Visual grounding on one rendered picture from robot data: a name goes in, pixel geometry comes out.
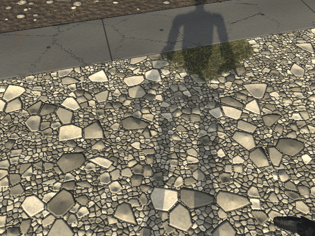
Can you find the robot right hand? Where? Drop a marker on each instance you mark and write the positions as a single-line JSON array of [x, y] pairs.
[[300, 225]]

